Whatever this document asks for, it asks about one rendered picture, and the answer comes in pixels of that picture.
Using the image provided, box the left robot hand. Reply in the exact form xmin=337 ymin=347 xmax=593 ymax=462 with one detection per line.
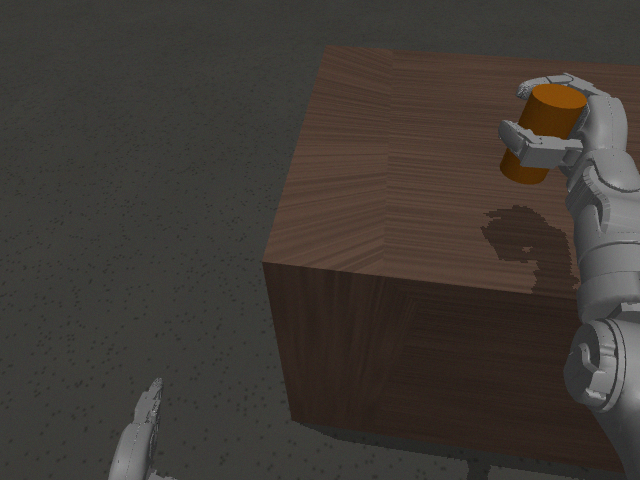
xmin=108 ymin=377 xmax=178 ymax=480

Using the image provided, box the right robot hand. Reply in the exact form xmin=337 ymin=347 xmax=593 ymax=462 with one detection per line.
xmin=498 ymin=73 xmax=628 ymax=177

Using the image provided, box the can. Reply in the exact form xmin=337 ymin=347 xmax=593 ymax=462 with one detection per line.
xmin=500 ymin=84 xmax=587 ymax=185

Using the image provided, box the right robot arm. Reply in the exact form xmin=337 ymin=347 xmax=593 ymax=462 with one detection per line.
xmin=563 ymin=148 xmax=640 ymax=480

